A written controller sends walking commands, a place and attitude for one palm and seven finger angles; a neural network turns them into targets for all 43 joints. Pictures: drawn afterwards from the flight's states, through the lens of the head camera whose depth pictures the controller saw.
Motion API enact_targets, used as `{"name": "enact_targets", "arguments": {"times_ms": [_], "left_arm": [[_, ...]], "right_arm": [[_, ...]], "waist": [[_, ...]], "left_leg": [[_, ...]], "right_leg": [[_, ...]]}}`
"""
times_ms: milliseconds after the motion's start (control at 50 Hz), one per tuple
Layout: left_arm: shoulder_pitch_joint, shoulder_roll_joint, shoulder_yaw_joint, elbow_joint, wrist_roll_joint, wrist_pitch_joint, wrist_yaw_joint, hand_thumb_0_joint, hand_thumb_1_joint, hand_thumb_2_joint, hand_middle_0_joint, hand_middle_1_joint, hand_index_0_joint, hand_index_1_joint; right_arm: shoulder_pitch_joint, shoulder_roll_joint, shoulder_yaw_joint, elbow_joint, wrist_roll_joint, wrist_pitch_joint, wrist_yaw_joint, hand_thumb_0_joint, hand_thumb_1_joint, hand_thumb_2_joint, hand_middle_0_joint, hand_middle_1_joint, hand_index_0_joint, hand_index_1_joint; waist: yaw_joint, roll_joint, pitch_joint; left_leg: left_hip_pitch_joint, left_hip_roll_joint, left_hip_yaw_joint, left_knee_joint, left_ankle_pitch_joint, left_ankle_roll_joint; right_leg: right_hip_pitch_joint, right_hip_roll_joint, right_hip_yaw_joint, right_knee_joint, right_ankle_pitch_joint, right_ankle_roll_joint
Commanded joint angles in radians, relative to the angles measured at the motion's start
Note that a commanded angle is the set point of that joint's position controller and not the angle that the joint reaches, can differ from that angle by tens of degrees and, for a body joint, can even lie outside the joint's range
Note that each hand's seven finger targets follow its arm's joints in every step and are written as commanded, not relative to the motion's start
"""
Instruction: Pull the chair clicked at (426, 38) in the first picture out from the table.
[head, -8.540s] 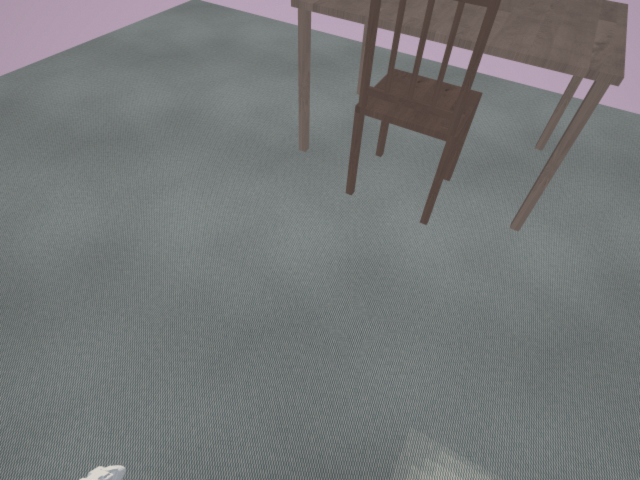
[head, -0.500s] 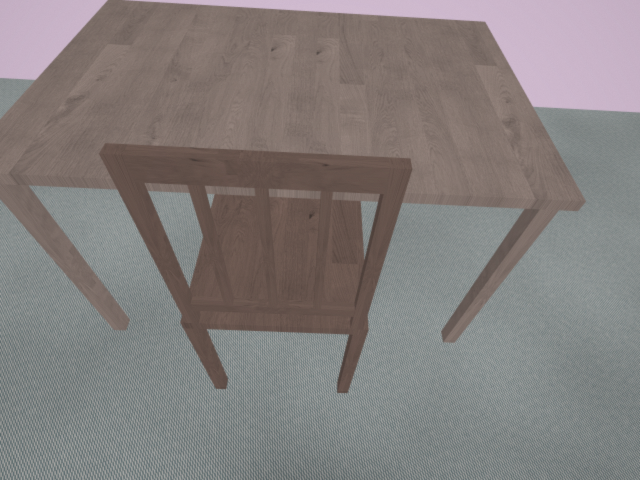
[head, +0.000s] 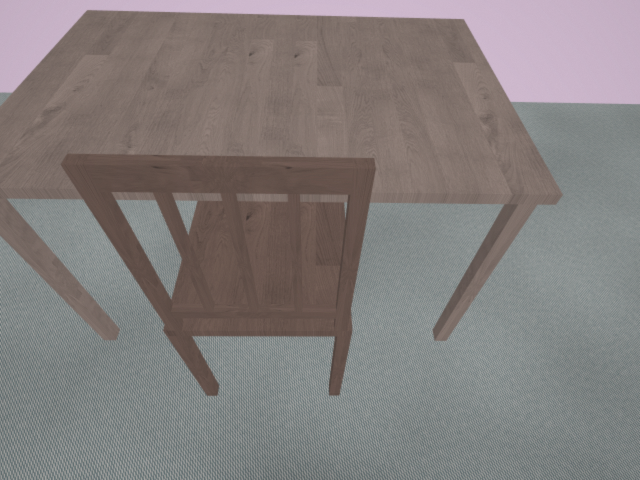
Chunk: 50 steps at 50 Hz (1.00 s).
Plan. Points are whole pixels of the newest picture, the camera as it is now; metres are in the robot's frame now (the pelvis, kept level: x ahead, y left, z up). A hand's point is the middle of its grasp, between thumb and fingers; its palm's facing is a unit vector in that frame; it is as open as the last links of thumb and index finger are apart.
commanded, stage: shuffle to correct the standing spot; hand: left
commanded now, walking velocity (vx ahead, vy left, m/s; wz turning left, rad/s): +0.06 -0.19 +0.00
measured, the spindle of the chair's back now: (243, 260) +0.45 +0.15 -0.06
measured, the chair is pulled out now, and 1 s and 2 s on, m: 0.00 0.00 0.00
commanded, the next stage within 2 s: come to a stop and stand still in 0.02 s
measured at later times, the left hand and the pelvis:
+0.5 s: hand out of the picture +0.04 +0.13 -0.18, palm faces +0.01 -0.97 -0.24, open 7.3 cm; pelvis +0.04 -0.05 +0.00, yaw +0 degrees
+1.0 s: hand out of the picture +0.11 +0.21 -0.17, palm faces +0.01 -0.97 -0.23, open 7.4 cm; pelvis +0.01 +0.02 -0.01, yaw +0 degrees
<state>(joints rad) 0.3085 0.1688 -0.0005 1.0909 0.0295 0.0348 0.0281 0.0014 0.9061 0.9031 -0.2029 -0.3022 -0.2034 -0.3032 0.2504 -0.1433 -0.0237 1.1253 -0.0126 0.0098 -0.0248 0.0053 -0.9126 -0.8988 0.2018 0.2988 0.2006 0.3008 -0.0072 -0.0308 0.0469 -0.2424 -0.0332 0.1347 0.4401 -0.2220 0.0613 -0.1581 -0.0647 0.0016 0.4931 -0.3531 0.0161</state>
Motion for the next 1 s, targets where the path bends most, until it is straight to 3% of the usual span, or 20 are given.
{"name": "enact_targets", "arguments": {"times_ms": [0, 100, 140, 160, 220, 260, 420, 520, 560, 580, 600, 620, 640, 680, 700, 740, 760, 800, 920, 980], "left_arm": [[0.102, 0.071, 0.026, -0.04, 0.002, -0.007, -0.005, 0.0, 0.9, 0.9, -0.2, -0.3, -0.2, -0.3], [0.128, 0.109, 0.039, -0.053, -0.002, -0.012, 0.003, 0.0, 0.9, 0.9, -0.2, -0.3, -0.2, -0.3], [0.138, 0.108, 0.035, -0.044, -0.007, -0.026, 0.011, 0.0, 0.9, 0.9, -0.2, -0.3, -0.2, -0.3], [0.128, 0.093, 0.028, -0.034, -0.008, -0.039, 0.017, 0.0, 0.9, 0.9, -0.2, -0.3, -0.2, -0.3], [0.084, 0.084, 0.016, -0.019, -0.02, -0.068, 0.025, 0.0, 0.9, 0.9, -0.2, -0.3, -0.2, -0.3], [0.092, 0.112, 0.026, -0.016, -0.023, -0.075, 0.032, 0.0, 0.9, 0.9, -0.2, -0.3, -0.2, -0.3], [0.074, 0.135, 0.043, -0.071, -0.006, -0.043, 0.043, 0.0, 0.9, 0.9, -0.2, -0.3, -0.2, -0.3], [0.059, 0.165, 0.052, -0.131, -0.002, -0.041, 0.046, 0.0, 0.9, 0.9, -0.2, -0.3, -0.2, -0.3], [0.033, 0.161, 0.049, -0.154, -0.004, -0.04, 0.045, 0.0, 0.9, 0.9, -0.2, -0.3, -0.2, -0.3], [0.085, 0.15, 0.047, -0.149, -0.011, -0.081, 0.063, 0.0, 0.9, 0.9, -0.2, -0.3, -0.2, -0.3], [0.044, 0.204, 0.055, -0.208, -0.004, -0.086, 0.053, 0.0, 0.9, 0.9, -0.2, -0.3, -0.2, -0.3], [0.063, 0.195, 0.055, -0.223, 0.002, -0.097, 0.053, 0.0, 0.9, 0.9, -0.2, -0.3, -0.2, -0.3], [0.048, 0.208, 0.061, -0.251, 0.005, -0.1, 0.051, 0.0, 0.9, 0.9, -0.2, -0.3, -0.2, -0.3], [0.027, 0.228, 0.061, -0.282, -0.013, -0.095, 0.047, 0.0, 0.9, 0.9, -0.2, -0.3, -0.2, -0.3], [0.01, 0.2, 0.059, -0.298, -0.017, -0.085, 0.047, 0.0, 0.9, 0.9, -0.2, -0.3, -0.2, -0.3], [-0.074, 0.147, 0.034, -0.333, -0.026, -0.057, 0.036, 0.0, 0.9, 0.9, -0.2, -0.3, -0.2, -0.3], [-0.094, 0.144, 0.032, -0.336, -0.023, -0.038, 0.032, 0.0, 0.9, 0.9, -0.2, -0.3, -0.2, -0.3], [-0.044, 0.122, 0.025, -0.303, -0.02, -0.016, 0.021, 0.0, 0.9, 0.9, -0.2, -0.3, -0.2, -0.3], [-0.012, 0.115, 0.023, -0.261, -0.008, -0.015, 0.012, 0.0, 0.9, 0.9, -0.2, -0.3, -0.2, -0.3], [-0.025, 0.146, 0.018, -0.249, -0.007, -0.03, 0.014, 0.0, 0.9, 0.9, -0.2, -0.3, -0.2, -0.3]], "right_arm": [[0.08, -0.173, -0.045, -0.031, -0.005, -0.005, -0.018, 0.0, -0.9, -0.9, 0.2, 0.3, 0.2, 0.3], [0.06, -0.114, -0.034, -0.057, -0.003, -0.007, -0.023, 0.0, -0.9, -0.9, 0.2, 0.3, 0.2, 0.3], [0.019, -0.071, -0.017, -0.064, -0.002, -0.007, -0.02, 0.0, -0.9, -0.9, 0.2, 0.3, 0.2, 0.3], [0.002, -0.061, -0.009, -0.062, -0.003, -0.008, -0.018, 0.0, -0.9, -0.9, 0.2, 0.3, 0.2, 0.3], [0.049, -0.066, 0.009, -0.021, 0.009, -0.021, -0.016, 0.0, -0.9, -0.9, 0.2, 0.3, 0.2, 0.3], [0.059, -0.093, 0.003, -0.007, 0.018, -0.026, -0.023, 0.0, -0.9, -0.9, 0.2, 0.3, 0.2, 0.3], [-0.006, -0.116, -0.03, -0.107, 0.012, 0.012, -0.015, 0.0, -0.9, -0.9, 0.2, 0.3, 0.2, 0.3], [-0.023, -0.137, -0.039, -0.173, 0.007, 0.013, -0.012, 0.0, -0.9, -0.9, 0.2, 0.3, 0.2, 0.3], [-0.026, -0.151, -0.041, -0.178, 0.007, 0.01, -0.011, 0.0, -0.9, -0.9, 0.2, 0.3, 0.2, 0.3], [-0.061, -0.18, -0.05, -0.255, 0.011, -0.022, 0.0, 0.0, -0.9, -0.9, 0.2, 0.3, 0.2, 0.3], [-0.015, -0.115, -0.04, -0.271, 0.004, -0.013, 0.011, 0.0, -0.9, -0.9, 0.2, 0.3, 0.2, 0.3], [-0.021, -0.121, -0.041, -0.288, 0.003, -0.02, 0.013, 0.0, -0.9, -0.9, 0.2, 0.3, 0.2, 0.3], [-0.022, -0.122, -0.038, -0.297, -0.001, -0.025, 0.014, 0.0, -0.9, -0.9, 0.2, 0.3, 0.2, 0.3], [0.062, -0.133, -0.039, -0.277, 0.0, -0.031, 0.012, 0.0, -0.9, -0.9, 0.2, 0.3, 0.2, 0.3], [0.097, -0.169, -0.045, -0.269, -0.006, -0.033, 0.008, 0.0, -0.9, -0.9, 0.2, 0.3, 0.2, 0.3], [0.08, -0.226, -0.042, -0.265, -0.012, -0.037, 0.0, 0.0, -0.9, -0.9, 0.2, 0.3, 0.2, 0.3], [0.039, -0.194, -0.026, -0.276, -0.012, -0.034, -0.003, 0.0, -0.9, -0.9, 0.2, 0.3, 0.2, 0.3], [-0.025, -0.177, -0.01, -0.3, -0.013, -0.03, 0.004, 0.0, -0.9, -0.9, 0.2, 0.3, 0.2, 0.3], [-0.01, -0.184, -0.01, -0.289, -0.008, -0.024, 0.011, 0.0, -0.9, -0.9, 0.2, 0.3, 0.2, 0.3], [0.018, -0.151, 0.0, -0.269, -0.002, -0.022, 0.015, 0.0, -0.9, -0.9, 0.2, 0.3, 0.2, 0.3]], "waist": [[-0.001, 0.08, 0.011], [0.004, -0.112, -0.004], [0.016, -0.121, 0.037], [0.01, -0.06, 0.047], [-0.018, 0.008, -0.026], [-0.005, 0.062, -0.056], [0.015, 0.007, -0.016], [0.01, -0.053, -0.119], [0.003, -0.056, -0.126], [0.003, -0.049, -0.159], [-0.009, -0.241, -0.163], [0.002, -0.242, -0.183], [-0.004, -0.096, -0.197], [-0.049, -0.122, -0.221], [-0.053, -0.059, -0.218], [-0.041, 0.314, -0.059], [-0.021, 0.248, 0.017], [0.028, 0.185, 0.019], [0.038, 0.092, -0.014], [0.013, 0.036, 0.033]], "left_leg": [[0.053, 0.253, -0.25, -0.132, -0.13, 0.02], [-0.06, 0.119, -0.045, 0.164, 0.023, -0.032], [-0.142, 0.078, -0.026, 0.242, -0.112, -0.055], [-0.138, 0.084, -0.045, 0.239, -0.157, -0.061], [0.088, 0.117, -0.089, 0.056, 0.227, -0.048], [0.159, 0.116, -0.059, 0.1, 0.448, -0.031], [0.084, 0.126, -0.094, 0.117, 0.339, -0.045], [0.093, 0.114, -0.089, 0.172, 0.444, -0.037], [0.143, 0.128, -0.104, 0.156, 0.497, -0.025], [0.141, 0.116, -0.025, 0.29, 0.279, -0.044], [-0.113, 0.048, -0.057, 0.289, -0.105, -0.027], [-0.181, 0.018, -0.057, 0.273, -0.21, -0.015], [-0.184, -0.014, -0.028, 0.211, -0.178, -0.017], [-0.002, 0.001, -0.039, 0.097, 0.094, 0.008], [0.13, 0.085, -0.109, 0.097, 0.353, 0.037], [0.185, 0.298, -0.385, -0.012, 0.886, 0.194], [0.098, 0.305, -0.368, -0.016, 0.824, 0.208], [-0.039, 0.254, -0.291, -0.041, 0.554, 0.167], [-0.168, 0.219, -0.331, -0.1, -0.07, 0.105], [-0.157, 0.116, -0.286, -0.086, -0.263, 0.01]], "right_leg": [[-0.119, 0.013, -0.031, -0.044, 0.042, -0.027], [0.01, -0.063, 0.115, -0.145, 0.274, -0.102], [0.048, -0.124, 0.18, -0.156, 0.456, -0.155], [0.056, -0.143, 0.182, -0.137, 0.586, -0.167], [0.04, -0.076, 0.079, -0.048, 0.855, -0.071], [0.049, -0.069, 0.049, -0.022, 1.005, -0.002], [-0.001, -0.116, 0.094, -0.039, 0.757, -0.06], [0.058, -0.12, 0.075, 0.043, 0.944, -0.073], [0.008, -0.097, 0.056, 0.062, 0.868, -0.057], [-0.067, -0.102, 0.128, -0.011, 1.107, 0.025], [0.162, -0.141, 0.155, 0.069, 1.303, -0.012], [0.228, -0.155, 0.174, 0.12, 1.419, -0.079], [0.272, -0.161, 0.166, 0.182, 1.482, -0.107], [0.154, -0.117, 0.103, 0.272, 1.31, -0.091], [0.016, -0.071, 0.064, 0.32, 1.005, -0.072], [-0.271, 0.08, 0.014, 0.516, -0.195, -0.02], [-0.284, 0.057, 0.054, 0.532, -0.271, -0.019], [-0.195, 0.041, 0.006, 0.464, -0.216, -0.016], [-0.029, 0.042, -0.002, 0.145, -0.011, -0.03], [-0.099, -0.034, 0.155, -0.065, -0.034, -0.091]]}}
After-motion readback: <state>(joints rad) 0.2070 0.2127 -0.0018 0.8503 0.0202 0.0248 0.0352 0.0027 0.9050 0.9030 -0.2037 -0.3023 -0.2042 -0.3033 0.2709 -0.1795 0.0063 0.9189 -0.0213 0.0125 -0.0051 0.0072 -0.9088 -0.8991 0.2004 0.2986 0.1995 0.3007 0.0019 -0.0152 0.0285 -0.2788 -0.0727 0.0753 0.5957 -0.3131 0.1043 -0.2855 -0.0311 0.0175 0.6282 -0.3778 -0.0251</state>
